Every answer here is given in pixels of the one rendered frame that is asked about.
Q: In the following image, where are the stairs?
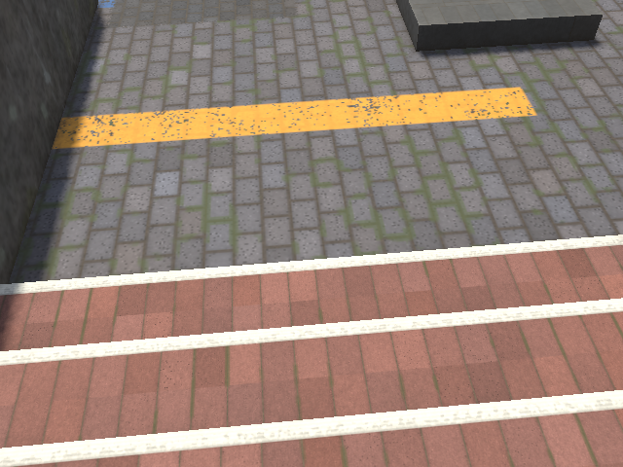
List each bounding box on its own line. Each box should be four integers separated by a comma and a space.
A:
0, 234, 623, 467

